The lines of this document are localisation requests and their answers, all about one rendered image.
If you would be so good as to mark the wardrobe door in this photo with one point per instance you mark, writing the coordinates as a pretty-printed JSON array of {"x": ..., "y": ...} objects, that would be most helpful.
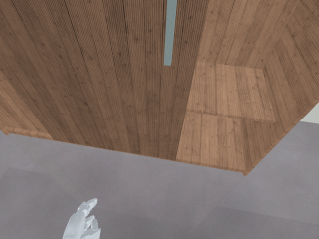
[
  {"x": 93, "y": 72},
  {"x": 14, "y": 112}
]

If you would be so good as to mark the robot left hand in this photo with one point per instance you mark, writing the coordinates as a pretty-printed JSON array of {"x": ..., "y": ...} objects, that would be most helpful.
[{"x": 78, "y": 223}]

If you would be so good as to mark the handle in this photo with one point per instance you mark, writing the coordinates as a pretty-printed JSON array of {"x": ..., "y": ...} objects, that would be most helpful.
[{"x": 169, "y": 31}]

